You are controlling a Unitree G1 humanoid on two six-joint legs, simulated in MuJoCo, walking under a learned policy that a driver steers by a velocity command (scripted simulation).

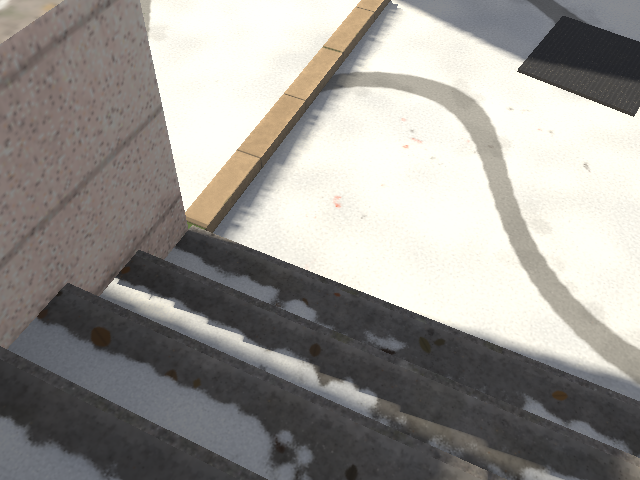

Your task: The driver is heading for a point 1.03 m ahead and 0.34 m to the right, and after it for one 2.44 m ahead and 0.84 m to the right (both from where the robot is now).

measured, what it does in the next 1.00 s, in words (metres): goes down, turning right: left foot, then right foot 0.17 m lower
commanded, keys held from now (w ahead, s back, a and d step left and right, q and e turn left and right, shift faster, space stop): w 0.04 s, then w+e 0.96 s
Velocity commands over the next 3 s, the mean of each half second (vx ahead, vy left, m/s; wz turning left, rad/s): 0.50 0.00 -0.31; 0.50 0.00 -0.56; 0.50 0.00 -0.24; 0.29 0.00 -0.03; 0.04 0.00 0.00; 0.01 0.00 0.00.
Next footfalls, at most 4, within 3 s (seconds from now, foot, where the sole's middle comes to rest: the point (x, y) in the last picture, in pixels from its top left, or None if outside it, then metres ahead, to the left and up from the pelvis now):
0.04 left None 0.18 0.09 -0.77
0.80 right None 0.51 -0.24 -0.94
1.26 left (393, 396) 0.83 -0.14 -1.11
1.84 right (488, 379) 0.99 -0.46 -1.27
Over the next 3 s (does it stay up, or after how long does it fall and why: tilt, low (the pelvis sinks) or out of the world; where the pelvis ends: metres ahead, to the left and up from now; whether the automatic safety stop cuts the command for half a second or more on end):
stays up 1.03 -0.36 -0.50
